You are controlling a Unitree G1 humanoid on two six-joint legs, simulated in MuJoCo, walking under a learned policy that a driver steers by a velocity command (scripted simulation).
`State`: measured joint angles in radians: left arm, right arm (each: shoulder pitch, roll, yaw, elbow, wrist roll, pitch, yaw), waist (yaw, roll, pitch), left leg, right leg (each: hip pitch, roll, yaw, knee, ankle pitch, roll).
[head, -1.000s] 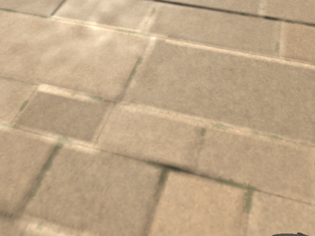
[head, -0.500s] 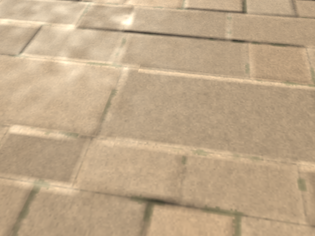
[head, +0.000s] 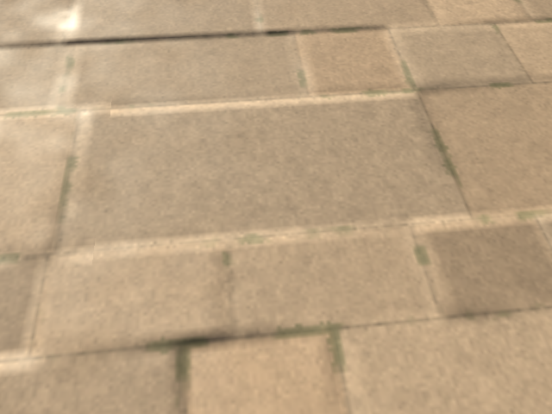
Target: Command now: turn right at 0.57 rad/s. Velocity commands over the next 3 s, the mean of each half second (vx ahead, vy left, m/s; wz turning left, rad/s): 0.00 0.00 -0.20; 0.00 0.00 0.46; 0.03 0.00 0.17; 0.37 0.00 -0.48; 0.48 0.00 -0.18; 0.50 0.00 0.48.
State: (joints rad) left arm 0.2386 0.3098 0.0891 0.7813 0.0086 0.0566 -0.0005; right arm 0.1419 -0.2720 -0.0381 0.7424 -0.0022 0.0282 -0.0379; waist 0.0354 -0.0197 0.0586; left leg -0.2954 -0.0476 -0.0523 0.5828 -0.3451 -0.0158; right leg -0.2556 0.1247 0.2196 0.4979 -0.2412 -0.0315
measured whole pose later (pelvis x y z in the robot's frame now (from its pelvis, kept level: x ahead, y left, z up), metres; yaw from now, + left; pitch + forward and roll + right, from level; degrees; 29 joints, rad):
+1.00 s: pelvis -0.04 +0.05 +0.01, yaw +14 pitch +0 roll -2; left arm 0.13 0.31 0.05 0.83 0.02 0.06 0.02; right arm 0.24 -0.29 -0.06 0.79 0.00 0.04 0.00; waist -0.01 -0.03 0.09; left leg -0.20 -0.11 -0.10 0.40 -0.19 0.10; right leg -0.46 0.00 0.04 1.00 -0.37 0.04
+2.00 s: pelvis +0.14 +0.08 +0.00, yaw +0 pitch +2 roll +0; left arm 0.09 0.30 0.05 0.77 0.04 0.01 -0.09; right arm 0.43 -0.24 -0.01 0.91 -0.03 -0.08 -0.01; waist -0.06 -0.05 0.02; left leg 0.10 -0.03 0.12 0.20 -0.33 0.04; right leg -0.68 -0.02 -0.02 0.90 -0.13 -0.03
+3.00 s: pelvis +0.70 +0.07 +0.01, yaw +14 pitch +1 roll +0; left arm 0.11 0.27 0.01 0.74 0.05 -0.03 -0.02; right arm 0.38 -0.28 -0.07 0.89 0.00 -0.04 0.01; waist -0.04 -0.03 0.04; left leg -0.09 -0.15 -0.10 0.30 -0.22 0.13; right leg -0.67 -0.12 0.05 0.85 -0.12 0.05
